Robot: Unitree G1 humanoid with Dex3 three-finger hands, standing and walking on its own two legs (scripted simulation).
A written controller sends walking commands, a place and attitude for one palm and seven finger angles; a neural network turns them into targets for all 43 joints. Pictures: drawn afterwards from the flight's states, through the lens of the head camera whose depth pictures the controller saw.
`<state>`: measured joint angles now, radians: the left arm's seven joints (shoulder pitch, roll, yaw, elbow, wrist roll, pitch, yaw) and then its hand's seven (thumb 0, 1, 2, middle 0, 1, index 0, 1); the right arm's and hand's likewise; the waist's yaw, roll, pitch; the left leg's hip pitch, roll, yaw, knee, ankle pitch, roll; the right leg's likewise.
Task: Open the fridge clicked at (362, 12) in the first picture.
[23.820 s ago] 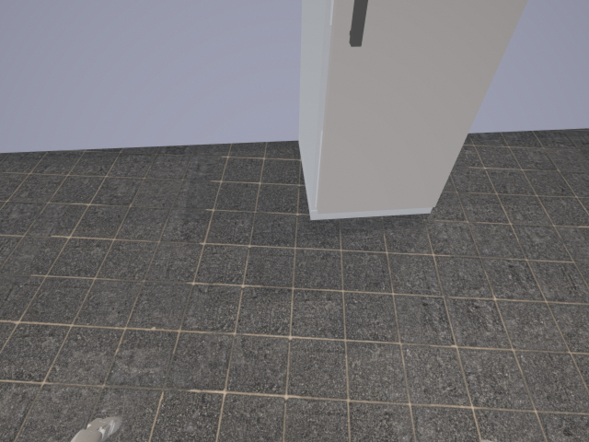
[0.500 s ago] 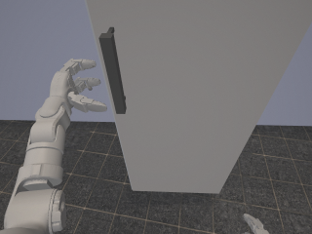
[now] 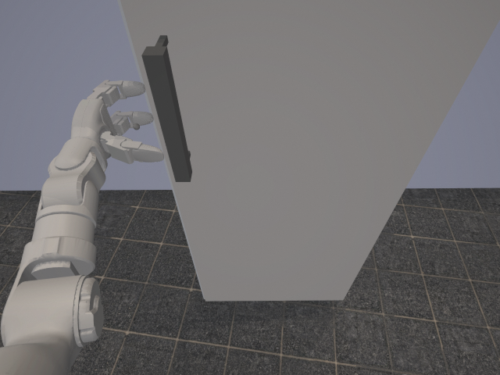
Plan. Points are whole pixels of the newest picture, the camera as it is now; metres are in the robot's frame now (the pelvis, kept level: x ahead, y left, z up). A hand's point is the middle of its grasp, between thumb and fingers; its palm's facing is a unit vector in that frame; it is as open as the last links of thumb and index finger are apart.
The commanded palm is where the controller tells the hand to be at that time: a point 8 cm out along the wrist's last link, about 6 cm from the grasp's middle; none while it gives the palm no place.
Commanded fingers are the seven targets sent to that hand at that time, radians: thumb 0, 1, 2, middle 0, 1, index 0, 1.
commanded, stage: feel for the door with the fingertips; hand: left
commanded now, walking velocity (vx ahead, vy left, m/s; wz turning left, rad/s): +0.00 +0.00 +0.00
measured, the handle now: (174, 116) +0.48 +0.14 +0.19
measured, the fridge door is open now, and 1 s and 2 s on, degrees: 0 0 0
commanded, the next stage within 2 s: slide the fingers in behind the handle in 0.80 s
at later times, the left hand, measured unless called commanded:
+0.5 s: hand (148, 130) +0.41 +0.16 +0.21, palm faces +0.07 -1.00 -0.01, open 14.0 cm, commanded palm +0.40 +0.21 +0.20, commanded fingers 0.00 -0.50 0.30 -0.30 -1.20 -0.30 -1.20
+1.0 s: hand (157, 121) +0.44 +0.15 +0.20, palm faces +0.05 -1.00 +0.01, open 13.5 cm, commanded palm +0.42 +0.21 +0.20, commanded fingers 0.00 -0.50 0.30 -0.30 -1.20 -0.30 -1.20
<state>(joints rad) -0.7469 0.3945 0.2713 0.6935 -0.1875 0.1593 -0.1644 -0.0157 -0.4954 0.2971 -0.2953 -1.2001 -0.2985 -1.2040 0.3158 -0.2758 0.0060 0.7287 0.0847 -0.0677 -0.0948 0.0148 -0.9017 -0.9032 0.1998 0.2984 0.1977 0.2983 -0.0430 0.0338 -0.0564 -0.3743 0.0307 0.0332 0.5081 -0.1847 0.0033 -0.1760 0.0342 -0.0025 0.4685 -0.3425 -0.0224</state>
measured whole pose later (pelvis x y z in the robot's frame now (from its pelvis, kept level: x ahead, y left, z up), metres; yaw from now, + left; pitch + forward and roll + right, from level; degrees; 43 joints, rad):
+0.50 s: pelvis -0.01 -0.01 +0.00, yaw +1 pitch +0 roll +0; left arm -0.74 0.30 0.20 0.60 -0.18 0.24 -0.08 -0.02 -0.50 0.30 -0.30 -1.20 -0.30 -1.20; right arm 0.19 -0.25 0.04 0.70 0.07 -0.05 -0.10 0.01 -0.90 -0.90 0.20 0.30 0.20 0.30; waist -0.01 0.04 -0.05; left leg -0.33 0.03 0.01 0.48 -0.16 -0.01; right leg -0.13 0.04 -0.03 0.46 -0.34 -0.03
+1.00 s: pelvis -0.01 -0.01 +0.00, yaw +0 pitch +2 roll -1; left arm -0.83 0.34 0.25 0.80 -0.16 0.13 -0.10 -0.02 -0.50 0.30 -0.36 -1.24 -0.37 -1.25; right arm 0.32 -0.27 0.00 0.75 0.07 -0.06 -0.08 0.01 -0.90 -0.90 0.20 0.30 0.20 0.30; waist -0.05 0.04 -0.05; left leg -0.37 0.04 0.02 0.50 -0.17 -0.01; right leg -0.18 0.04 -0.01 0.48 -0.34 -0.03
